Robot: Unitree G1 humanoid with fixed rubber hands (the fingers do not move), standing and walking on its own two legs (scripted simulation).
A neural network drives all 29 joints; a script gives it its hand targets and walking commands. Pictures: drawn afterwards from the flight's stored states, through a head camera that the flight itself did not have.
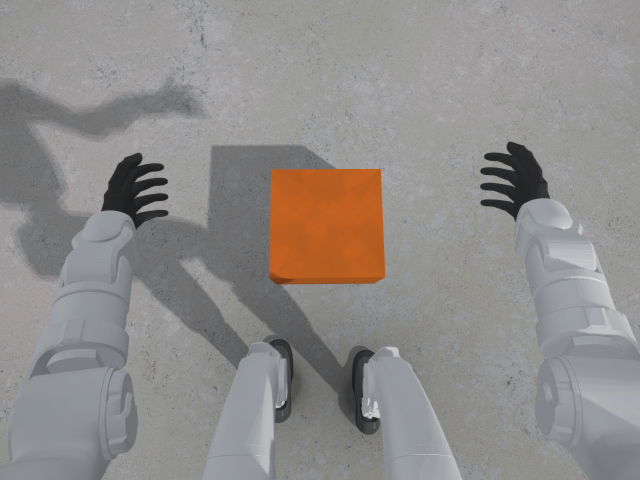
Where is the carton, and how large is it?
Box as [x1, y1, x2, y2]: [269, 169, 384, 283]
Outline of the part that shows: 271,169 269,277 276,283 373,283 384,277 380,169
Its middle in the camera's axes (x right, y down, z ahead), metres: +0.02 -0.03 +1.00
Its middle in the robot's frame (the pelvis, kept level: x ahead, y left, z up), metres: +0.51 +0.00 -0.60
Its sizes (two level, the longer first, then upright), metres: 0.269 0.266 0.175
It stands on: the floor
